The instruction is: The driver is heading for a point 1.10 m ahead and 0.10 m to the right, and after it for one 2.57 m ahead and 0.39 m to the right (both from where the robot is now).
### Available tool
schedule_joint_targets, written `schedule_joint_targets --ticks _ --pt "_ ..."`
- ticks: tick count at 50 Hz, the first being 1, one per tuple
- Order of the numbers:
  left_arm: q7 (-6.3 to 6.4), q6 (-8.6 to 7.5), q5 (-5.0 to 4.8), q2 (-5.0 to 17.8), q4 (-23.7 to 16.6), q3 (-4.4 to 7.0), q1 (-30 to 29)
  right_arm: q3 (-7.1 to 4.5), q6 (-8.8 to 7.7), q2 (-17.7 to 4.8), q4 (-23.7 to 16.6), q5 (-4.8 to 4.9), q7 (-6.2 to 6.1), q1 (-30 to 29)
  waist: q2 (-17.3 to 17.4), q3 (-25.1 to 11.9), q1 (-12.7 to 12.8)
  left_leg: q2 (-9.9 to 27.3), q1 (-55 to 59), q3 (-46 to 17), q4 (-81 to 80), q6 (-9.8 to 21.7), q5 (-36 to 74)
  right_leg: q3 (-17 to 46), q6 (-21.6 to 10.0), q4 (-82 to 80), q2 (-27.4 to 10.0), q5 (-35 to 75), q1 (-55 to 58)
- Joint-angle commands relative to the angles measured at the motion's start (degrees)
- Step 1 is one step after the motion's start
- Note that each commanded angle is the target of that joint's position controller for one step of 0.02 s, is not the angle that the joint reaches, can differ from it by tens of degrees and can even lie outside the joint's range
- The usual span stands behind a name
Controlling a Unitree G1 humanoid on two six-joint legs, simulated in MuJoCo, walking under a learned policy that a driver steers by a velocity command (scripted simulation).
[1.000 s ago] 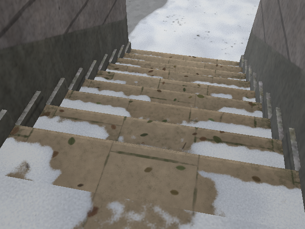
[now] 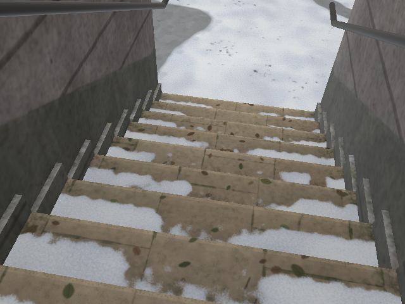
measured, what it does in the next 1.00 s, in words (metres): walks ahead: right foot, then left foot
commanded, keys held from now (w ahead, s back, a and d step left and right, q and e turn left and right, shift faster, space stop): w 1.00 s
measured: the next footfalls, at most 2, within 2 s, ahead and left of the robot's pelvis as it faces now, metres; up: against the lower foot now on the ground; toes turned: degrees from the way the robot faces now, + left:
right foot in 0.30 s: +0.33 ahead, -0.07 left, +0.00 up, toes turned -2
left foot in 0.88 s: +0.54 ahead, +0.12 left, +0.00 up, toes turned +2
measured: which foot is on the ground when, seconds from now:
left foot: down 0.00-0.28, up 0.30-0.86, down 0.88-1.00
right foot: up 0.00-0.28, down 0.30-0.92, up 0.94-1.00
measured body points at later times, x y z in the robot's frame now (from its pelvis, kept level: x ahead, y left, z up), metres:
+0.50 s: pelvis +0.27 -0.03 +0.00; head +0.28 -0.04 +0.45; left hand +0.26 +0.22 -0.15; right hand +0.32 -0.28 -0.15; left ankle +0.28 +0.12 -0.67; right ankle +0.29 -0.07 -0.74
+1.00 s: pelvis +0.50 +0.03 -0.03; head +0.51 +0.03 +0.41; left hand +0.48 +0.28 -0.18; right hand +0.58 -0.23 -0.17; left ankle +0.50 +0.12 -0.75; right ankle +0.38 -0.08 -0.67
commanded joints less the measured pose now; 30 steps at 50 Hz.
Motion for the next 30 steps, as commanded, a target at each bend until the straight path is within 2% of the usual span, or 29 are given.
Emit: schedule_joint_targets --ticks 1,2,3,4,6,7,9,11,12,13,14,15,16,17,18,19,20,21,23,25,26,27,29,30 --pt "-0.31 0.29 -0.47 1.8 -3.2 0.11 -2.2 0.08 -0.77 -4.4 -1.7 0.21 -0.40 4.3 4.4 5.1 1.1 14.3 -3.6 -9.2 -6.4 -0.6 26.3 -2.8 0.8 -6.7 1.0 6.1 -2.7" --pt "-0.11 0.21 -0.52 1.2 -4.0 -0.16 -4.6 0.25 -0.86 -4.4 -1.3 0.57 -0.61 5.9 4.7 5.3 0.6 14.2 -3.0 -8.9 -5.9 -0.8 28.1 -3.7 0.9 -9.1 1.6 7.3 -2.5" --pt "-0.13 0.37 -0.04 0.7 -4.3 -0.44 -6.1 0.41 -0.68 -4.1 -0.4 0.38 -1.01 7.6 5.1 5.4 0.0 14.3 -1.4 -8.9 -5.2 -0.8 29.6 -4.1 1.0 -11.2 2.1 8.4 -3.0" --pt "-0.12 0.41 -0.13 0.7 -4.8 -0.61 -7.6 0.59 -0.51 -4.1 -0.1 0.32 -1.30 8.8 5.1 5.4 -0.4 14.7 0.4 -8.9 -4.8 -0.7 31.0 -4.7 0.8 -13.6 2.5 9.0 -3.6" --pt "-0.05 0.31 -0.39 1.1 -5.7 -0.85 -10.6 0.77 -0.32 -4.2 0.4 0.07 -1.76 10.8 5.5 5.6 -1.3 15.2 4.0 -8.8 -3.8 -0.3 34.1 -5.6 0.3 -17.7 3.6 9.1 -3.7" --pt "-0.41 0.05 -0.48 1.8 -6.7 -0.77 -13.5 0.90 -0.19 -4.4 0.2 0.05 -1.92 10.3 4.6 6.3 -1.9 14.9 5.1 -8.6 -3.8 -0.7 36.3 -5.6 0.2 -21.4 4.4 9.2 -3.2" --pt "-0.49 -0.34 -0.70 2.0 -7.8 -0.89 -15.3 0.92 0.05 -5.0 0.9 -0.41 -2.21 10.9 5.7 5.8 -2.0 15.8 8.3 -8.0 -2.2 -0.4 41.4 -6.8 -0.7 -24.5 6.2 6.4 -0.8" --pt "0.04 -0.85 -1.06 2.7 -7.5 -0.67 -12.2 0.73 0.20 -6.2 0.9 -0.75 -2.63 9.2 6.5 3.9 0.0 16.4 9.8 -6.8 2.8 -0.8 53.5 -7.6 -2.5 -26.8 8.5 1.9 5.4" --pt "0.46 -1.09 -1.15 3.6 -6.1 -0.22 -7.5 0.59 0.23 -7.0 0.8 -0.72 -2.89 8.3 7.2 1.6 2.0 16.7 10.5 -6.8 7.5 -1.1 59.7 -7.5 -3.5 -27.2 10.0 -0.8 10.5" --pt "0.96 -1.51 -1.04 4.9 -3.4 0.46 0.4 0.33 0.36 -7.9 0.8 -0.69 -3.07 7.3 7.4 -1.8 5.1 16.7 10.7 -6.7 15.4 -1.3 61.5 -6.5 -4.5 -29.2 10.6 -1.7 17.4" --pt "1.47 -2.23 -0.30 6.0 -0.3 1.17 10.7 0.10 0.60 -8.8 0.0 -0.64 -2.86 3.7 7.0 -6.2 10.1 15.7 4.9 -5.5 27.2 -1.6 55.0 -3.4 -6.5 -33.1 7.9 3.2 29.8" --pt "2.19 -2.24 0.66 10.9 1.2 2.57 20.4 0.65 0.21 -6.3 -1.9 0.93 -2.42 3.4 0.3 -14.1 13.1 11.3 -6.1 -2.5 47.2 -1.7 30.8 10.9 -10.3 -34.2 -5.2 2.6 43.8" --pt "1.80 -1.38 0.31 12.9 0.9 2.83 18.5 1.02 0.45 -1.9 -1.7 1.79 -1.46 11.7 -9.2 -19.1 7.1 0.8 -27.7 -3.6 66.0 -3.3 -21.3 36.4 -19.9 -37.1 -18.7 2.5 57.7" --pt "1.16 -0.80 -1.74 10.2 0.4 2.69 14.2 -0.31 0.79 -6.9 -1.6 0.06 -1.63 6.6 -0.5 -13.5 7.5 4.3 -33.4 -9.2 68.2 -1.9 -16.0 35.0 -18.0 -41.3 -15.9 -9.3 51.0" --pt "0.93 -0.69 -1.73 8.0 -0.6 1.92 8.1 -0.73 0.53 -7.7 -4.3 0.01 -1.27 0.5 -0.9 -4.8 5.6 6.1 -34.7 -9.0 65.4 -2.0 -10.5 28.1 -15.7 -45.3 -14.0 -10.4 41.6" --pt "0.80 -0.94 -1.18 5.7 -1.1 1.32 4.7 -1.03 0.40 -7.5 -5.4 -0.04 -1.08 -2.2 1.6 0.1 3.7 7.8 -32.7 -9.1 60.7 -2.1 -7.2 22.7 -13.6 -48.1 -11.6 -5.7 33.7" --pt "1.06 -1.52 -0.86 4.2 -0.7 0.80 4.8 -1.10 1.08 -6.4 -5.3 -0.36 -0.96 -2.4 1.6 2.0 2.0 9.1 -30.0 -9.2 56.7 -2.7 -6.2 18.2 -11.6 -48.8 -9.3 -0.3 29.0" --pt "1.38 -2.03 -0.73 2.5 -0.1 0.15 5.4 -0.83 1.99 -4.5 -5.2 -0.73 -0.83 -1.1 0.6 1.9 0.4 10.0 -25.9 -9.2 52.2 -3.5 -5.4 13.9 -9.9 -49.7 -7.3 3.8 25.6" --pt "1.54 -3.18 -0.71 2.7 1.2 -0.27 8.8 -0.88 3.25 -3.2 -5.7 -0.78 -0.60 -2.4 -0.6 1.5 -0.3 9.8 -24.7 -7.4 46.6 -4.5 -4.6 10.4 -9.1 -50.0 -5.2 8.9 24.5" --pt "1.40 -3.81 -0.99 6.3 1.6 0.20 11.1 -1.17 4.19 -4.1 -7.5 -0.94 -0.51 -6.8 -2.0 2.7 -0.5 10.4 -25.6 -5.9 41.0 -5.2 0.2 7.9 -9.2 -51.1 -4.5 12.9 23.1" --pt "1.39 -3.82 -1.12 6.7 1.5 0.16 11.8 -1.20 4.37 -4.6 -8.9 -1.09 -0.19 -10.7 -1.9 3.3 0.2 10.6 -26.0 -5.3 36.1 -5.4 3.2 6.4 -8.4 -51.6 -3.7 14.3 23.0" --pt "1.50 -3.70 -1.38 6.8 1.7 -0.04 12.7 -1.17 4.63 -4.6 -9.9 -0.93 0.15 -14.2 -3.1 3.4 0.9 10.4 -26.5 -4.2 33.0 -5.2 6.4 5.5 -7.3 -51.6 -2.9 16.2 23.9" --pt "1.56 -3.40 -1.37 5.5 2.9 -0.68 16.6 -0.75 4.93 -4.5 -10.8 -1.10 0.79 -16.9 -3.7 2.2 2.1 9.5 -25.1 -2.7 31.6 -5.1 12.0 3.6 -5.0 -50.2 -2.7 23.4 25.4" --pt "1.67 -3.22 -1.29 6.0 3.2 -0.64 18.4 -0.85 5.07 -4.8 -10.6 -0.93 1.15 -17.0 -3.9 1.6 2.4 9.8 -26.3 -3.0 31.5 -5.1 12.3 4.2 -5.0 -49.8 -3.3 23.6 27.7"
Velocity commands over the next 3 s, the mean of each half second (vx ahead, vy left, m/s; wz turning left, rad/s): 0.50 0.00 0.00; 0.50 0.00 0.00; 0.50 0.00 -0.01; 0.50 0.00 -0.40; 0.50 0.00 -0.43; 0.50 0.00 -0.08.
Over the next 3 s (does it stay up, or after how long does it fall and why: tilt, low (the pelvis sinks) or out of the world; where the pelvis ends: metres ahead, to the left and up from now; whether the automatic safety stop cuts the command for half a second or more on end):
stays up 1.52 -0.05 -0.63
